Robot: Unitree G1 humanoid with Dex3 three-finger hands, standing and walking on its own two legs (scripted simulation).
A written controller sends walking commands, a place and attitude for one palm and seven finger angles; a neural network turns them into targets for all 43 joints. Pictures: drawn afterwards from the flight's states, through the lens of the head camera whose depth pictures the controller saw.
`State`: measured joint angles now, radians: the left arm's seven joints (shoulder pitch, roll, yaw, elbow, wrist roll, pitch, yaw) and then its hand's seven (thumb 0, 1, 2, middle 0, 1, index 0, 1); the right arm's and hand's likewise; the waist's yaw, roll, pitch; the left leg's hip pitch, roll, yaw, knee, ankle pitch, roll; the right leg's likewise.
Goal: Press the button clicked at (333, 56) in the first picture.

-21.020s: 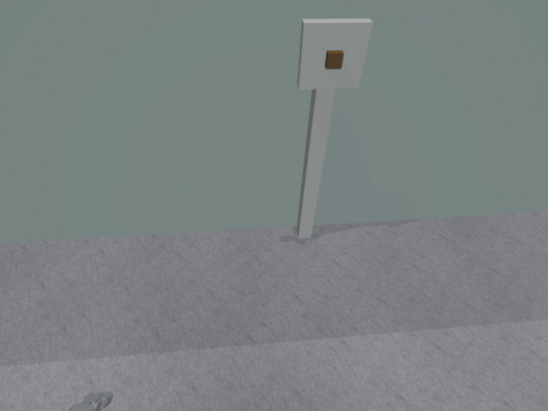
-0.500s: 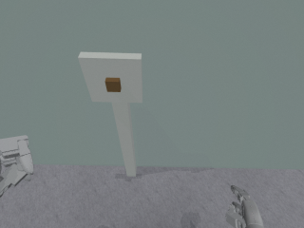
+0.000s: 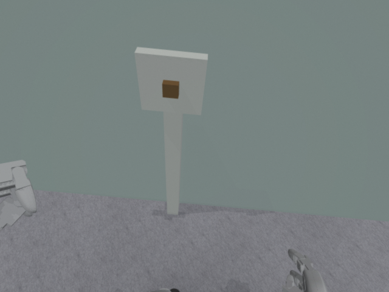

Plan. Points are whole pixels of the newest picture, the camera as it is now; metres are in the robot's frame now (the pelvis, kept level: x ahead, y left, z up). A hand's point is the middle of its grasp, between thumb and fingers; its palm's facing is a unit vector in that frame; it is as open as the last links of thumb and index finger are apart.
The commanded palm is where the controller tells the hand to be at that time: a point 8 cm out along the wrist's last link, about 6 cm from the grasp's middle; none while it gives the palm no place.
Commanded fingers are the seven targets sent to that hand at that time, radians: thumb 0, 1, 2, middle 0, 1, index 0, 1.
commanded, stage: step back with the hand held close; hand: left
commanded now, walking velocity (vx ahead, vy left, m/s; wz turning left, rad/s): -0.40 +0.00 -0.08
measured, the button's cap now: (171, 88) +0.59 +0.10 +0.09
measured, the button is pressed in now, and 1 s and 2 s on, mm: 0 0 0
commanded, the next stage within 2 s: stop stepping back and stand still in 0.30 s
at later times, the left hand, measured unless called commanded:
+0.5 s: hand out of the picture +0.08 +0.24 +0.17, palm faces +0.28 -0.87 -0.41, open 3.1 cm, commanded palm +0.05 +0.28 +0.19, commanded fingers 0.00 0.90 0.90 -1.30 -1.50 -1.30 -1.50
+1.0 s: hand out of the picture +0.02 +0.27 +0.17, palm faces +0.34 -0.82 -0.46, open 3.1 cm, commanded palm -0.03 +0.30 +0.19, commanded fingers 0.00 0.90 0.90 -1.30 -1.50 -1.30 -1.50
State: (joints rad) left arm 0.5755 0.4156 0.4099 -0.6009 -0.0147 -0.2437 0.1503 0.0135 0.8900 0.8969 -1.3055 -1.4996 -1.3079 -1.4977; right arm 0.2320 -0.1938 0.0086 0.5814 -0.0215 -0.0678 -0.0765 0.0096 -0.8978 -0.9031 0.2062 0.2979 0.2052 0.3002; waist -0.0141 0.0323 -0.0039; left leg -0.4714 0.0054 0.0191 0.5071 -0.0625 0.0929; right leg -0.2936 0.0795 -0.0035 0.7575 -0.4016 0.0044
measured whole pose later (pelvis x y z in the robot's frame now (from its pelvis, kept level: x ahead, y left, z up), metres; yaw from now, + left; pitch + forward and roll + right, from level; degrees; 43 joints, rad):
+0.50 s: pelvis -0.11 +0.01 +0.00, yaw -5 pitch +2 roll -2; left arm 0.69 0.43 0.40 -0.66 -0.06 -0.22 0.12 0.01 0.89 0.90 -1.30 -1.50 -1.31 -1.50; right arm 0.22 -0.20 -0.01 0.61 -0.01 -0.02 -0.05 0.01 -0.90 -0.90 0.21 0.30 0.20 0.30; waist 0.01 -0.07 -0.07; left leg -0.60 -0.02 0.02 1.03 -0.33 -0.03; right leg -0.27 0.01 0.00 0.53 -0.30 0.00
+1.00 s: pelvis -0.18 +0.03 +0.01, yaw -4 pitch +0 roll +0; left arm 0.61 0.40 0.35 -0.53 -0.04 -0.14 0.15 0.01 0.89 0.90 -1.30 -1.50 -1.31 -1.50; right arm 0.22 -0.18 0.03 0.64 -0.02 -0.05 -0.06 0.01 -0.89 -0.90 0.21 0.30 0.21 0.30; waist 0.01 0.00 -0.05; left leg -0.44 0.01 0.02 0.81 -0.35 0.01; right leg -0.20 0.04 -0.08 0.47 -0.24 -0.08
